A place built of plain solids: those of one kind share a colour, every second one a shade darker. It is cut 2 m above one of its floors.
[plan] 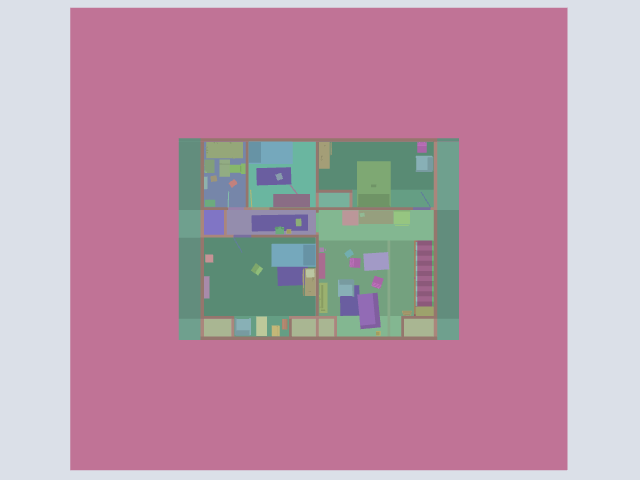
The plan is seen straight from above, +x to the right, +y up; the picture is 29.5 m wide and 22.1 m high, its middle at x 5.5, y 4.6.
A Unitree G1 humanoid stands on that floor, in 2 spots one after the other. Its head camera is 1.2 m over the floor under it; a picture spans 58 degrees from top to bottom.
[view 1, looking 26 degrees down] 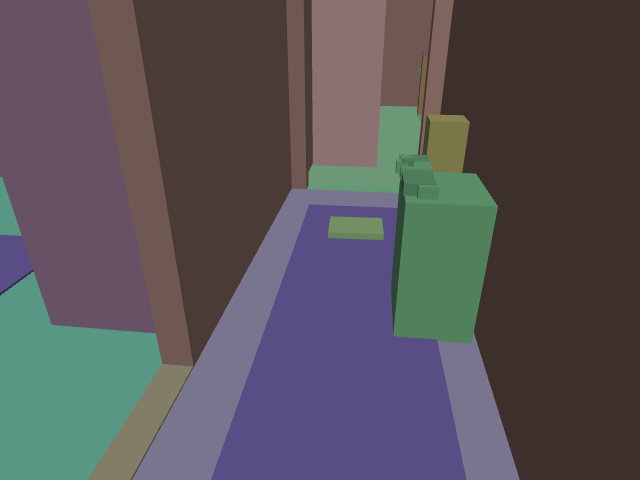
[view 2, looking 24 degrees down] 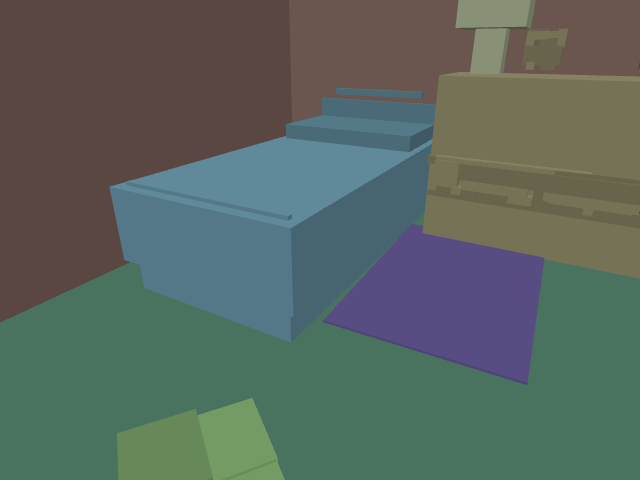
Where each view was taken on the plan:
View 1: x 1.93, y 5.33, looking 7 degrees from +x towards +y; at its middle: rug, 2.71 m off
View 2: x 2.02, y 2.52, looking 30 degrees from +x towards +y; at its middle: child_bed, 1.85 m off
